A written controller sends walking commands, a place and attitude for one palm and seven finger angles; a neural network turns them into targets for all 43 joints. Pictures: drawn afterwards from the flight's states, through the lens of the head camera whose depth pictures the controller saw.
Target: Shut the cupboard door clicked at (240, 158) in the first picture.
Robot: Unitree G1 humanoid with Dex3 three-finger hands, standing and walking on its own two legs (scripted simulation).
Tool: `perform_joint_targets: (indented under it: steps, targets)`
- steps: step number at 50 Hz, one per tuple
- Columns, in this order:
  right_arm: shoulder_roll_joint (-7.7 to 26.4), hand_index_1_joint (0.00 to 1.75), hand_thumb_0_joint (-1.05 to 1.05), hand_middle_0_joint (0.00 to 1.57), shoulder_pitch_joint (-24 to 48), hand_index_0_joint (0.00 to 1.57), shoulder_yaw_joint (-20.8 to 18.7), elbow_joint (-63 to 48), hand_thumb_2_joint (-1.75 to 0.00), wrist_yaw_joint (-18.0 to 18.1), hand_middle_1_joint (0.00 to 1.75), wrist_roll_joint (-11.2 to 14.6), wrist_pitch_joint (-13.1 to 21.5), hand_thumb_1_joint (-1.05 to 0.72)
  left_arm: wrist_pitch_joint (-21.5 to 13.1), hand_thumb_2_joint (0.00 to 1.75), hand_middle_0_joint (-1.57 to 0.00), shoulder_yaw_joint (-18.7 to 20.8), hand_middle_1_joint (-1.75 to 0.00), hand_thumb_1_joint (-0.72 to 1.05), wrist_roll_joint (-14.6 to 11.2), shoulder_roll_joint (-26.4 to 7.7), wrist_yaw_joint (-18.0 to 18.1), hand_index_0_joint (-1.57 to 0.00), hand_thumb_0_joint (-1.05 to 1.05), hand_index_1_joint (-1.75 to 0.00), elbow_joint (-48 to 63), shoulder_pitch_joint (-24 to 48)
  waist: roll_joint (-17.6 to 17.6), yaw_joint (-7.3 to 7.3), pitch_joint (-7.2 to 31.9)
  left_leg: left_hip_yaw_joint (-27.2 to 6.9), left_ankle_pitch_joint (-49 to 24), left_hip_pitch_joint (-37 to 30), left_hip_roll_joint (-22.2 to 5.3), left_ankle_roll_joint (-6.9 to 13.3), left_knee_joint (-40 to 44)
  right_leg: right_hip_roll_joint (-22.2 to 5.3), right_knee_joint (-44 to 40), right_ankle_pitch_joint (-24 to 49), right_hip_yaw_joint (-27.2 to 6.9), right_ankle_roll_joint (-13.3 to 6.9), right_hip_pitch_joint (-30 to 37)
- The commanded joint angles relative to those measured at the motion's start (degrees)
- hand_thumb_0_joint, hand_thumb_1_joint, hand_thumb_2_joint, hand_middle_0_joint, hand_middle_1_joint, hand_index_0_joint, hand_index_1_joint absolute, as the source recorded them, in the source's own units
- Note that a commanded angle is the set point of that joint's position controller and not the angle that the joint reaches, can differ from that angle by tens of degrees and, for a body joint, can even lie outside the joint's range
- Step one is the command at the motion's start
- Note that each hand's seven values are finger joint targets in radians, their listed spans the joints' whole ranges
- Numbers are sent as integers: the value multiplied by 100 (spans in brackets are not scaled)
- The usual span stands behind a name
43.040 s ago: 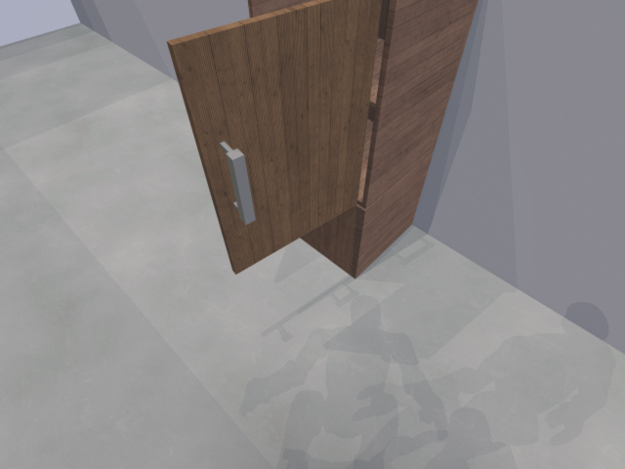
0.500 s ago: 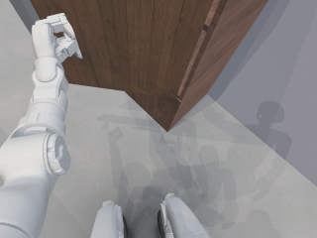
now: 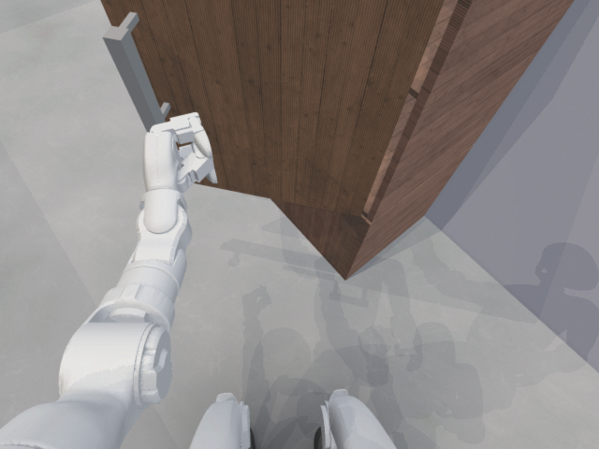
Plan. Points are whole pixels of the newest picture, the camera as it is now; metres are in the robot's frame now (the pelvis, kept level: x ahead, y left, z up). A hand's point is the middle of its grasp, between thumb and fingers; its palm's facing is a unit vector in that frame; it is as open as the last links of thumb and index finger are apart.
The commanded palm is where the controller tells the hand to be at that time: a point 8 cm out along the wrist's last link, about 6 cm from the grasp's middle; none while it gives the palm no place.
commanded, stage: draw the hand back to the body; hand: left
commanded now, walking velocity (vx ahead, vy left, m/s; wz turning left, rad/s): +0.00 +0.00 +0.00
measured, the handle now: (145, 78) +0.65 +0.19 +0.06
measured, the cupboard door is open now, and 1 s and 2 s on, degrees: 39 39 39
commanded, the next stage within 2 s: step back with the hand held close in 1.68 s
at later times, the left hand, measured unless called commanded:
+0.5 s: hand (142, 186) +0.40 +0.15 +0.12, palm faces +0.06 -1.00 -0.04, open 3.1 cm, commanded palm +0.36 +0.19 +0.13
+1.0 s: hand out of the picture +0.28 +0.23 +0.20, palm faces +0.27 -0.92 -0.28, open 3.9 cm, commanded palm +0.24 +0.27 +0.22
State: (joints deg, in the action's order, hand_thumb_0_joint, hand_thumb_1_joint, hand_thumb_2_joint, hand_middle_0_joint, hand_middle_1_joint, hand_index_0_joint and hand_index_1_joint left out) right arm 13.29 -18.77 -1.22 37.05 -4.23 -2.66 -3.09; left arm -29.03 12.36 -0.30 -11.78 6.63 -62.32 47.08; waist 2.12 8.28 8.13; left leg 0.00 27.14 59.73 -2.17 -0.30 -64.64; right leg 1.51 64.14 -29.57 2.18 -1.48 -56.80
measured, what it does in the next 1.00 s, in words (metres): rises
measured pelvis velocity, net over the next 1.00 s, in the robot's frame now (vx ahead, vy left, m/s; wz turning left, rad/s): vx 0.03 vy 0.01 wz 0.02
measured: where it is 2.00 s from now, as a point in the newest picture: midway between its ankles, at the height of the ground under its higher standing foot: outside the picture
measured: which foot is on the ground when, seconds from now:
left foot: down 0.00-1.00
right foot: down 0.00-1.00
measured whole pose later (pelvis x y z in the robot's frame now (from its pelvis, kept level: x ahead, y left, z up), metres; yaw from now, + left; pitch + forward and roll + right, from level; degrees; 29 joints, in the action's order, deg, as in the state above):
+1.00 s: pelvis +0.03 +0.01 +0.09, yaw +1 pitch -1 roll +0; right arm 11.9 -8.5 3.5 32.0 4.2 2.0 -0.2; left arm -1.1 7.0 -4.1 -16.7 3.9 5.8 -10.8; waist 3.1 -3.0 0.8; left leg 0.9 14.4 10.5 0.3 0.7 -26.3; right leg -0.3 25.5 -16.5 1.3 -0.2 -7.5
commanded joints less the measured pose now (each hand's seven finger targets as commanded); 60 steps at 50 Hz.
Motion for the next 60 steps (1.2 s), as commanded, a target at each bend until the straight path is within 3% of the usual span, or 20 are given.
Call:
perform_joint_targets:
  steps: [1, 5, 9, 12, 15, 17, 18, 22, 23, 28, 30, 31, 32, 34, 36, 45, 47, 52, 53, 60]
  targets:
    - [933, 30, 0, 20, -944, 20, -300, -209, -90, 130, 30, -21, 141, -90, -415, 90, -130, 46, -150, 90, -41, -859, 47, -130, 0, -150, 949, 3026, -139, 358, 2469, -124, -1493, -1899, 193, 175, 527, 51, -958, 2149, -156, 124, 1018]
    - [923, 30, 0, 20, -902, 20, -271, -204, -90, 129, 30, -37, 184, -90, -453, 90, -130, 107, -150, 90, -31, -901, -22, -130, 0, -150, 591, 2856, -31, 280, 2540, -105, -1486, -1775, 217, 169, 463, 32, -893, 2145, -185, 108, 974]
    - [904, 30, 0, 20, -815, 20, -240, -553, -90, 136, 30, 52, 118, -90, -368, 90, -130, 575, -150, 90, -150, -1429, -183, -130, 0, -150, 1312, 1856, 50, -259, 3194, 41, -1823, -2002, 252, 159, 748, 32, -962, 2679, -261, 87, 1998]
    - [854, 30, 0, 20, -740, 20, -244, -800, -90, 191, 30, 182, 81, -90, -153, 90, -130, 560, -150, 90, -335, -1465, -379, -130, 0, -150, 2114, 1098, -298, -427, 3003, 187, -1758, -1955, 278, 201, 1055, 36, -1312, 2969, -366, 136, 2766]
    - [830, 30, 0, 20, -577, 20, -237, -941, -90, 301, 30, 319, 122, -90, 65, 90, -130, 410, -150, 90, -623, -1333, -558, -130, 0, -150, 3033, 561, -500, -415, 2679, 269, -1628, -2144, 286, 248, 1363, 27, -1707, 3007, -433, 199, 3153]
    - [820, 30, 0, 20, -465, 20, -236, -943, -90, 369, 30, 376, 180, -90, 139, 90, -130, 197, -150, 90, -748, -1194, -678, -130, 0, -150, 3598, 379, -480, -383, 2419, 249, -1545, -2416, 263, 253, 1556, 28, -1907, 2820, -400, 203, 3175]
    - [815, 30, 0, 20, -394, 20, -234, -972, -90, 412, 30, 411, 233, -90, 161, 90, -130, 79, -150, 90, -801, -1094, -728, -130, 0, -150, 3844, 222, -293, -375, 2293, 260, -1548, -2629, 266, 261, 1618, 35, -1994, 2746, -392, 186, 3121]
    - [811, 30, 0, 20, -140, 20, -202, -871, -90, 491, 30, 492, 391, -90, 373, 90, -130, -257, -150, 90, -956, -824, -961, -130, 0, -150, 4003, -408, -234, -343, 1493, 193, -1257, -3026, 221, 246, 1984, 20, -2384, 2145, -281, 174, 2841]
    - [822, 30, 0, 20, -98, 20, -194, -923, -90, 509, 30, 512, 433, -90, 422, 90, -130, -285, -150, 90, -992, -813, -1013, -130, 0, -150, 4210, -575, 22, -401, 1465, 196, -1301, -3211, 237, 247, 2059, 25, -2430, 2119, -255, 146, 2861]
    - [815, 30, 0, 20, 317, 20, -100, -1092, -90, 546, 30, 575, 580, -90, 795, 90, -122, -155, -141, 90, -1197, -931, -1190, -122, 0, -141, 4796, -1759, -30, -688, 1210, 120, -1515, -3556, 237, 233, 2427, -7, -2572, 2281, -134, 92, 3237]
    - [800, 30, 0, 20, 501, 20, -78, -1173, -90, 568, 30, 588, 618, -90, 936, 90, -116, 50, -135, 90, -1281, -1118, -1241, -116, 0, -135, 5145, -2037, -293, -772, 1166, 133, -1640, -3623, 235, 239, 2521, -36, -2628, 2491, -148, 123, 3462]
    - [651, 30, 0, 20, 782, 20, -116, -1254, -90, 682, 30, 596, 420, -90, 1175, 90, -113, -321, -132, 90, -648, -1426, -897, -113, 0, -132, 5609, -2186, -372, -836, 1325, 165, -1704, -3925, 250, 221, 2812, -216, -2950, 2505, -459, 135, 3817]
    - [604, 30, 0, 20, 888, 20, -81, -1374, -90, 749, 30, 586, 359, -90, 1370, 90, -111, -375, -129, 90, -626, -1238, -719, -111, 0, -129, 5989, -2363, -165, -795, 1169, 178, -1738, -4085, 242, 232, 2954, -232, -3087, 2502, -405, 141, 3900]
    - [590, 30, 0, 20, 1042, 20, -23, -1346, -90, 852, 30, 587, 303, -90, 1666, 90, -105, -344, -123, 90, -520, -1313, -500, -105, 0, -123, 6320, -2791, -90, -816, 856, 163, -1911, -4364, 208, 241, 3154, -205, -3266, 2639, -304, 118, 4020]
    - [570, 30, 0, 20, 1164, 20, 33, -1355, -90, 910, 30, 566, 291, -90, 1878, 90, -100, -269, -117, 90, -477, -1357, -365, -100, 0, -117, 6580, -3075, -331, -827, 584, 131, -1908, -4565, 187, 254, 3382, -182, -3478, 2565, -230, 120, 4131]
    - [496, 30, 0, 20, 1412, 20, 219, -1318, -90, 918, 30, 463, 511, -90, 2379, 90, -75, -219, -90, 90, -376, -1272, -208, -75, 0, -90, 7927, -4250, 289, -933, 143, 33, -2655, -5557, 119, 178, 4112, -140, -4074, 2873, -41, 50, 4741]
    - [494, 30, 0, 20, 1444, 20, 227, -1310, -90, 898, 30, 424, 572, -90, 2422, 90, -69, -119, -84, 90, -359, -1297, -185, -69, 0, -84, 8200, -4547, 91, -962, 129, 17, -2800, -5630, 104, 170, 4197, -123, -4138, 2950, -5, 61, 4858]
    - [475, 30, 0, 20, 1505, 20, 222, -1263, -90, 858, 30, 375, 664, -90, 2471, 90, -56, 383, -69, 90, -358, -1566, -145, -56, 0, -69, 8784, -5317, 159, -1061, 33, 7, -3069, -5702, 89, 139, 4301, -142, -4248, 3060, 13, 71, 5066]
    - [509, 30, 0, 20, 1503, 20, 208, -1248, -90, 858, 30, 355, 689, -90, 2483, 90, -53, 601, -66, 90, -368, -1758, -128, -53, 0, -66, 8845, -5564, 182, -1111, 23, 39, -3114, -5652, 108, 146, 4290, -159, -4285, 3146, -5, 72, 5171]
    - [463, 30, 0, 20, 1562, 20, 149, -1195, -90, 819, 30, 362, 837, -90, 2411, 90, -34, 1111, -45, 90, -413, -1880, -73, -34, 0, -45, 9493, -6473, 125, -1169, -160, 71, -3071, -5551, 96, 141, 4289, -176, -4313, 3083, 15, 109, 5163]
